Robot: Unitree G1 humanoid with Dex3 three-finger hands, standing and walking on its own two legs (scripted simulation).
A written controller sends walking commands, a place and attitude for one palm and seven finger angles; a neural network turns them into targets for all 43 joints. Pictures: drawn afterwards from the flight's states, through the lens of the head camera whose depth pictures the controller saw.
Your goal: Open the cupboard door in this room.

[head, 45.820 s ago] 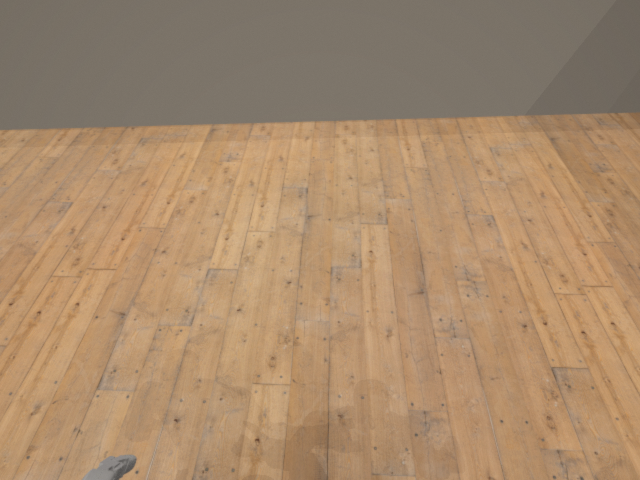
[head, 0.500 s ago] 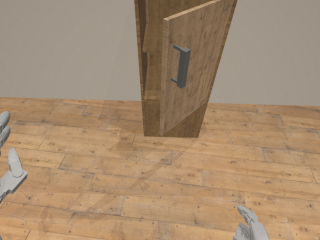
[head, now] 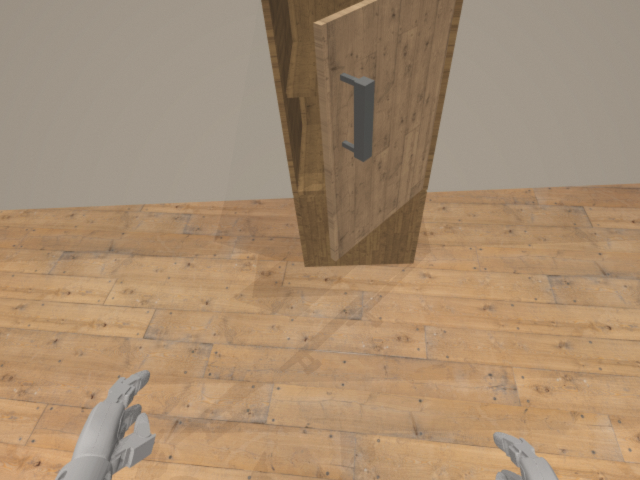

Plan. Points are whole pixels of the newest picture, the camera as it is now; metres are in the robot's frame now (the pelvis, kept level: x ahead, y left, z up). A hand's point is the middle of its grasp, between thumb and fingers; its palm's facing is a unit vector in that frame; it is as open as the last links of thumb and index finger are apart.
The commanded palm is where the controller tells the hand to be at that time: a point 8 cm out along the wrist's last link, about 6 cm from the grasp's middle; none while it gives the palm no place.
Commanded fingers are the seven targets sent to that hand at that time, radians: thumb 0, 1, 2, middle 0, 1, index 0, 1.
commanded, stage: let the arm hang, fingers relaxed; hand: left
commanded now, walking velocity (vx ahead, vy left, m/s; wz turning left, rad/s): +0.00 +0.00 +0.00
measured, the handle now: (354, 117) +0.71 -0.03 +0.08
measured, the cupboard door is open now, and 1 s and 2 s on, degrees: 45 45 45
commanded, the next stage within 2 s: look to check the result in 0.94 s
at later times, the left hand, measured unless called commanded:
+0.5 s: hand out of the picture +0.00 +0.17 -0.16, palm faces +0.03 -0.97 -0.25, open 7.3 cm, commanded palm none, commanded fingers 0.00 0.90 0.90 -0.20 -0.30 -0.20 -0.30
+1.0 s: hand out of the picture +0.02 +0.15 -0.16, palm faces +0.04 -0.99 -0.17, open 7.3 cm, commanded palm none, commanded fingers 0.00 0.90 0.90 -0.20 -0.30 -0.20 -0.30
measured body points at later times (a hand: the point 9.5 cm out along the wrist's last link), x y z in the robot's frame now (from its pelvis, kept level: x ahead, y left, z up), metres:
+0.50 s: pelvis +0.01 -0.02 +0.01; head +0.02 -0.03 +0.46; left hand +0.00 +0.23 -0.14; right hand -0.01 -0.23 -0.16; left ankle +0.03 +0.08 -0.73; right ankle +0.05 -0.12 -0.73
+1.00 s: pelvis +0.03 -0.01 +0.01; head +0.04 -0.01 +0.46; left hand +0.02 +0.20 -0.15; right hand +0.01 -0.22 -0.15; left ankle +0.03 +0.08 -0.73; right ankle +0.05 -0.12 -0.73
